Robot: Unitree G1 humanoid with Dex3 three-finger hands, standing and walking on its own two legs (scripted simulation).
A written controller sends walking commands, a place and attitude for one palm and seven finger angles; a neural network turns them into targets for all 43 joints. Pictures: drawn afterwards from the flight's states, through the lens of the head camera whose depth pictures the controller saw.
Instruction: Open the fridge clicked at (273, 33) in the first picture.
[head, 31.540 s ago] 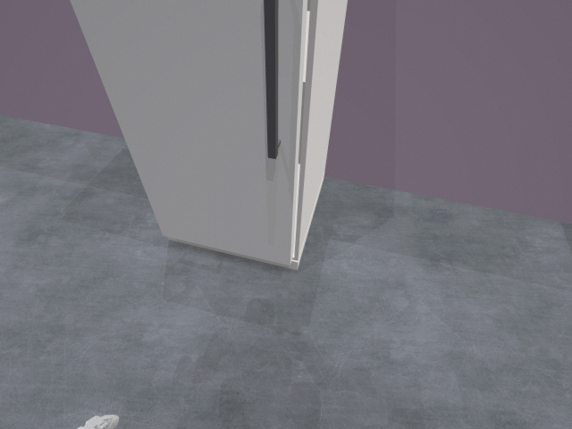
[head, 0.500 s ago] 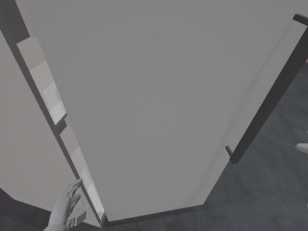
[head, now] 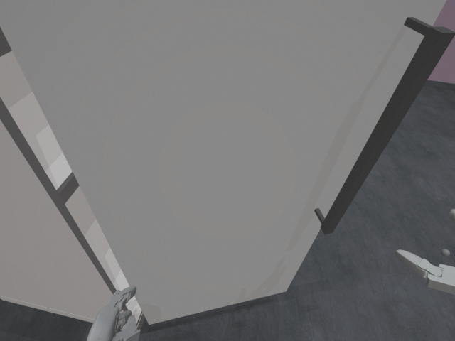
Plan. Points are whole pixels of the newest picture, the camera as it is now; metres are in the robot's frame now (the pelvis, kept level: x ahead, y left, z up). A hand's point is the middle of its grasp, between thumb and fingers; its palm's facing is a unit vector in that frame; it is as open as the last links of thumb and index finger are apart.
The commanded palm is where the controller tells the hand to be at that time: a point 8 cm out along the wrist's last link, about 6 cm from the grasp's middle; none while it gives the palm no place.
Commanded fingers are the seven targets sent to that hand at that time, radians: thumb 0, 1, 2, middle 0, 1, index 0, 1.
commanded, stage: draw the hand back to the body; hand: right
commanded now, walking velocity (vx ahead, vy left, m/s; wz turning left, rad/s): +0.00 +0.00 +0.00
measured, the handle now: (358, 154) +0.42 -0.25 +0.13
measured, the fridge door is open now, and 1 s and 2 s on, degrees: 65 65 65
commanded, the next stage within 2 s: step back with the hand held close in 0.72 s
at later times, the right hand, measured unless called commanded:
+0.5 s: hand (396, 252) +0.21 -0.22 +0.15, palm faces +0.44 +0.80 -0.41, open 7.8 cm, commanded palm +0.16 -0.26 +0.17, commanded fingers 0.00 -0.90 -0.90 0.20 0.30 0.20 0.30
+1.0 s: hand (403, 243) +0.21 -0.23 +0.16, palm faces +0.42 +0.77 -0.48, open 7.4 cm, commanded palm +0.15 -0.26 +0.17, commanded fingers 0.00 -0.90 -0.90 0.20 0.30 0.20 0.30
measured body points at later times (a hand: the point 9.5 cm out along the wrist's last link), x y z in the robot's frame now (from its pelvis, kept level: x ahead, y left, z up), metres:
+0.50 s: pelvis +0.02 +0.04 +0.00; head +0.00 +0.07 +0.45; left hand +0.21 +0.27 -0.09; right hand +0.18 -0.26 +0.17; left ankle -0.03 +0.13 -0.74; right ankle +0.02 -0.09 -0.74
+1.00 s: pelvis +0.01 +0.04 +0.00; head +0.02 +0.06 +0.45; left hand +0.20 +0.27 -0.09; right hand +0.19 -0.27 +0.19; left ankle -0.03 +0.13 -0.74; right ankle +0.03 -0.09 -0.74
